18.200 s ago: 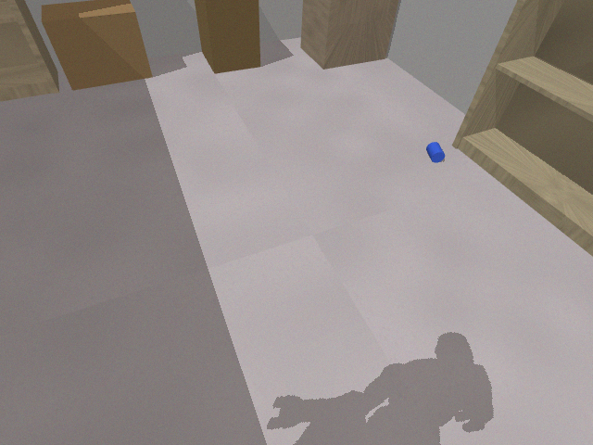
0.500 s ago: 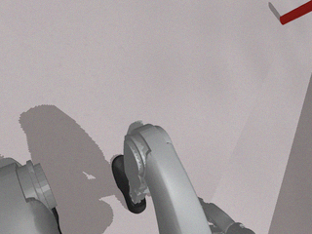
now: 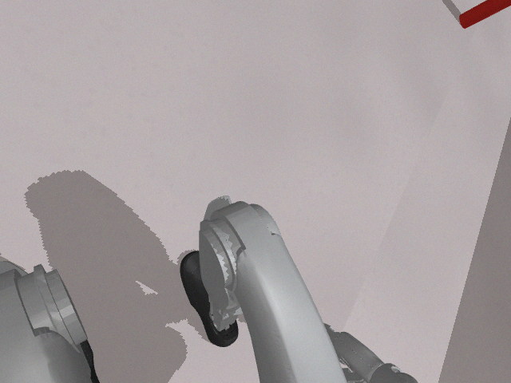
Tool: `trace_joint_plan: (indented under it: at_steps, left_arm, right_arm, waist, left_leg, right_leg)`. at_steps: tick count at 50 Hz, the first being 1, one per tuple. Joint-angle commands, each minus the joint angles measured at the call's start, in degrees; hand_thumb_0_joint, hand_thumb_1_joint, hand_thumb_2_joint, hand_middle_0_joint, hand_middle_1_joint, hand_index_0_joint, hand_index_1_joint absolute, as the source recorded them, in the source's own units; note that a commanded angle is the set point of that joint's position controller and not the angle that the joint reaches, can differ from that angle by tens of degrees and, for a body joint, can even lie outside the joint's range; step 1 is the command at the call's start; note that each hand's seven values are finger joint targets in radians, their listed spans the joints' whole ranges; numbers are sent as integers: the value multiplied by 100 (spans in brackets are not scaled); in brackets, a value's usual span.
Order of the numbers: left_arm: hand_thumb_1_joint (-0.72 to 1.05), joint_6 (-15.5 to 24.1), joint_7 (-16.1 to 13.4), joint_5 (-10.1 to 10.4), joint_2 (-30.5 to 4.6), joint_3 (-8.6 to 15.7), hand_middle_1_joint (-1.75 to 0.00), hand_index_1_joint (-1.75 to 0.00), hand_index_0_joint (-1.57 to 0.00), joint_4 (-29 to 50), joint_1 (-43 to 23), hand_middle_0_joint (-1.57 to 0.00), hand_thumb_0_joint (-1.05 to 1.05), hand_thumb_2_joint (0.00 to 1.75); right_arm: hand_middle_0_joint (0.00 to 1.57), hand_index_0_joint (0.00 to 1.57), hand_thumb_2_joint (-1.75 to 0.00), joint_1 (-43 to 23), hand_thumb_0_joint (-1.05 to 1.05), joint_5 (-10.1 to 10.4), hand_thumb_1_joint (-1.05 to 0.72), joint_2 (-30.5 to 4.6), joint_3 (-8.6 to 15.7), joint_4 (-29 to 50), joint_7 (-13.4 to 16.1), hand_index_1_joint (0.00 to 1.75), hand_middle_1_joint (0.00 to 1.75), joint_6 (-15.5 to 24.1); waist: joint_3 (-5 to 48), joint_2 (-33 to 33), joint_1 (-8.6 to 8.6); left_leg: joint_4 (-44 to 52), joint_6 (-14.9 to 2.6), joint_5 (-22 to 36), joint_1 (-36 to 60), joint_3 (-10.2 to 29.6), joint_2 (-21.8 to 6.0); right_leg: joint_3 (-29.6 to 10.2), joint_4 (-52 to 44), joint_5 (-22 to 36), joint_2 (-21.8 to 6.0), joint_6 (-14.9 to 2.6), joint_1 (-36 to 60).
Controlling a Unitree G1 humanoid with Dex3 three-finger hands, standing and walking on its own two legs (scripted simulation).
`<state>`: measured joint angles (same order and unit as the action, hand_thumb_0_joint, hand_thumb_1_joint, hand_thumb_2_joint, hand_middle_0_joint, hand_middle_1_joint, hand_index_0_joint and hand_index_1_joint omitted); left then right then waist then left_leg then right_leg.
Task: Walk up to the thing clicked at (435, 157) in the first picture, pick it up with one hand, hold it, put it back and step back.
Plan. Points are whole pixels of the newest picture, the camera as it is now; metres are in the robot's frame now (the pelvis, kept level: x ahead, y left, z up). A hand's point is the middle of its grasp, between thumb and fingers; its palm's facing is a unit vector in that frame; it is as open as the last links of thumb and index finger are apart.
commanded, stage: close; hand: left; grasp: from above
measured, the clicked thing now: out of the picture +0.45 +0.35 -0.27
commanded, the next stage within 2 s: settle in 0.34 s
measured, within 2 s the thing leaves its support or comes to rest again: leaves its support in 0.76 s
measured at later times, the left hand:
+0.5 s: hand out of the picture +0.43 +0.34 -0.25, palm faces -0.41 -0.20 -0.89, open 10.1 cm
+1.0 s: hand out of the picture +0.44 +0.36 -0.19, palm faces -0.35 -0.17 -0.92, open 10.1 cm
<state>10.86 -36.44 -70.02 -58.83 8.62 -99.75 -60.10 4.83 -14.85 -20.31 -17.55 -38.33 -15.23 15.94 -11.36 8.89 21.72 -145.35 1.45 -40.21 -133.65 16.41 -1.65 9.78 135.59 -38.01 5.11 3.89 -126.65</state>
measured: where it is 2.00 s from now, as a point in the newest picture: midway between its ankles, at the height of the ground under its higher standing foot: (154, 348)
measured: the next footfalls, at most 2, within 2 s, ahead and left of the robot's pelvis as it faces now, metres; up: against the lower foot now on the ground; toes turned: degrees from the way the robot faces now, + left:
none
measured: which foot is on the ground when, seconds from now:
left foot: down 0.00-1.00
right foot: down 0.00-1.00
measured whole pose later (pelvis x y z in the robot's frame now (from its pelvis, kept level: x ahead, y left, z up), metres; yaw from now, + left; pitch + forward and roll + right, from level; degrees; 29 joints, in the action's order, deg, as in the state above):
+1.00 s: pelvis +0.01 +0.00 +0.01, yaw +2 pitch +31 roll -13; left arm 7.0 -28.0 -66.4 -49.3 7.0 -83.4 -53.8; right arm 6.3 -11.4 -19.0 -11.1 -40.1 -15.7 12.3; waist -2.7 3.4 16.8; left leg -142.7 1.6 -40.4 -134.8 14.2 -1.2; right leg 8.3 134.7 -39.5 3.8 2.9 -128.1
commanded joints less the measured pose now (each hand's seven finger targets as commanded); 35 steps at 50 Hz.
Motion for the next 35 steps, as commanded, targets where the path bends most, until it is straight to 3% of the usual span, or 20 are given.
trace_joint_plan:
  at_steps: [1, 8, 14, 17, 18, 19, 20, 22, 23, 24, 25, 28, 30, 31, 33, 34, 35]
  left_arm:
    - [40, -89, -113, 119, -1507, 73, -59, -56, -80, 726, -1178, -78, 0, 53]
    - [51, -45, 13, 200, -1400, 53, -54, -52, -88, 932, -1111, -87, 0, 53]
    - [58, 32, 1, 131, -1325, 26, -50, -49, -94, 626, -1010, -93, 0, 52]
    - [64, 80, 4, 55, -1171, -159, -51, -50, -98, 592, -1043, -97, 0, 53]
    - [66, 85, -23, 45, -1233, -71, -51, -50, -100, 510, -967, -99, 0, 54]
    - [68, 103, -22, 24, -1058, -262, -50, -49, -102, 562, -1029, -101, 0, 54]
    - [70, 94, -61, 19, -1214, -106, -50, -49, -103, 456, -932, -102, 0, 54]
    - [76, 92, -103, -5, -1221, -111, -49, -48, -108, 413, -1015, -107, 0, 53]
    - [68, 112, -120, 9, -1232, -93, -52, -50, -108, 548, -1129, -107, 0, 55]
    - [69, 77, -99, -10, -1116, -235, -50, -50, -109, 347, -1106, -108, 0, 57]
    - [69, 70, -136, 8, -1253, -73, -51, -50, -110, 383, -1021, -109, 0, 59]
    - [74, 7, -114, 33, -1371, -11, -51, -50, -113, 541, -1226, -112, 0, 58]
    - [77, -39, -51, 46, -1282, -82, -49, -49, -116, 565, -1196, -115, 0, 60]
    - [77, -42, -47, 47, -1461, 59, -50, -50, -116, 878, -1294, -115, 0, 60]
    - [81, -54, -43, 91, -1503, 108, -49, -50, -119, 1335, -1470, -119, 0, 62]
    - [81, -84, -10, 101, -1155, -108, -48, -49, -119, 1260, -1304, -119, 0, 62]
    - [82, -82, 3, 141, -1184, -50, -49, -49, -120, 1506, -1412, -119, 0, 61]
  right_arm:
    - [20, 20, -90, 1191, 0, 84, -89, -1922, 627, -75, 111, 30, 30, -19]
    - [20, 20, -90, 1139, 0, 126, -89, -1873, 658, -91, 149, 30, 30, -101]
    - [20, 20, -90, 1116, 0, 95, -88, -1861, 624, -154, 164, 30, 30, -190]
    - [20, 20, -90, 1079, 0, 92, -88, -1867, 612, -121, 171, 30, 30, -202]
    - [20, 20, -90, 1094, 0, 69, -88, -1890, 618, -131, 171, 30, 30, -211]
    - [20, 20, -90, 1018, 0, 72, -88, -1844, 593, -57, 170, 30, 30, -211]
    - [20, 20, -90, 1106, 0, 63, -88, -1893, 613, -108, 172, 30, 30, -213]
    - [20, 20, -90, 1107, 0, 39, -89, -1889, 586, -81, 165, 30, 30, -205]
    - [20, 20, -90, 1112, 0, 47, -90, -1894, 589, -122, 156, 30, 30, -198]
    - [20, 20, -90, 1056, 0, 44, -90, -1887, 583, -65, 151, 30, 30, -172]
    - [20, 20, -90, 1115, 0, 22, -90, -1908, 590, -117, 164, 30, 30, -188]
    - [20, 20, -90, 1106, 0, 58, -90, -1908, 615, -92, 165, 30, 30, -166]
    - [20, 20, -90, 1088, 0, 55, -91, -1900, 651, -72, 162, 30, 30, -181]
    - [20, 20, -90, 1159, 0, 59, -90, -1929, 657, -65, 160, 30, 30, -183]
    - [20, 20, -90, 1078, 0, 93, -90, -1870, 694, -11, 164, 30, 30, -179]
    - [20, 20, -90, 981, 0, 105, -90, -1786, 683, 36, 152, 30, 30, -169]
    - [20, 20, -90, 1029, 0, 95, -90, -1780, 704, -41, 135, 30, 30, -162]
  waist:
    - [3880, -3003, 134]
    - [3979, -3088, 66]
    - [3712, -3027, 90]
    - [3604, -3079, 146]
    - [3609, -3011, 120]
    - [3596, -3042, 132]
    - [3641, -2911, 143]
    - [3611, -3003, 163]
    - [3659, -3027, 157]
    - [3472, -2984, 216]
    - [3580, -2906, 194]
    - [3689, -3134, 113]
    - [3659, -3182, 166]
    - [3922, -3301, 110]
    - [4284, -3560, -22]
    - [4331, -3638, -50]
    - [4439, -3741, -44]
  left_leg:
    - [1421, -200, 1065, 2693, -729, -202]
    - [1463, -172, 1175, 2765, -694, -210]
    - [1477, -158, 1200, 2676, -663, -209]
    - [1505, -142, 1141, 2739, -657, -203]
    - [1527, -140, 1139, 2713, -631, -204]
    - [1544, -146, 1098, 2695, -652, -200]
    - [1524, -158, 1187, 2758, -642, -198]
    - [1541, -148, 1154, 2759, -642, -197]
    - [1553, -137, 1193, 2805, -611, -205]
    - [1510, -156, 1043, 2710, -643, -199]
    - [1541, -158, 1076, 2731, -631, -214]
    - [1611, -121, 1013, 2868, -598, -208]
    - [1634, -120, 929, 2846, -611, -207]
    - [1632, -110, 1131, 3003, -607, -208]
    - [1612, -91, 1240, 3166, -646, -199]
    - [1632, -72, 1338, 3294, -678, -199]
    - [1639, -57, 1482, 3338, -670, -191]
  right_leg:
    - [578, -1281, 1365, 169, -451, 2175]
    - [620, -1219, 1414, 164, -481, 2075]
    - [658, -1171, 1423, 164, -489, 1944]
    - [667, -1147, 1381, 163, -493, 1865]
    - [690, -1157, 1371, 165, -487, 1848]
    - [650, -1171, 1357, 180, -501, 1918]
    - [680, -1195, 1449, 177, -471, 1967]
    - [681, -1168, 1403, 169, -483, 1902]
    - [701, -1133, 1424, 154, -477, 1874]
    - [676, -1160, 1327, 151, -475, 1790]
    - [684, -1209, 1363, 174, -462, 1920]
    - [689, -1124, 1265, 111, -490, 1765]
    - [671, -1151, 1200, 125, -501, 1746]
    - [676, -1144, 1358, 123, -494, 1882]
    - [645, -1095, 1439, 103, -520, 1873]
    - [622, -1108, 1511, 117, -539, 1902]
    - [653, -1068, 1630, 112, -527, 1883]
